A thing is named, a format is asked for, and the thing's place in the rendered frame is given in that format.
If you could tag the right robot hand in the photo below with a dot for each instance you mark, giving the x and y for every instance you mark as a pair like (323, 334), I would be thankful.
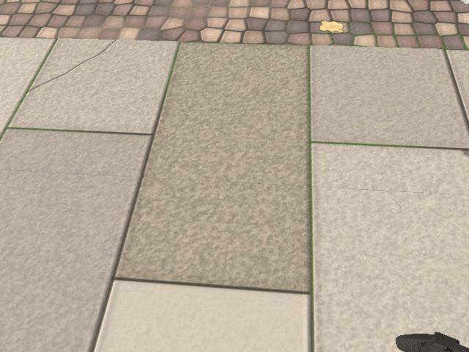
(429, 343)

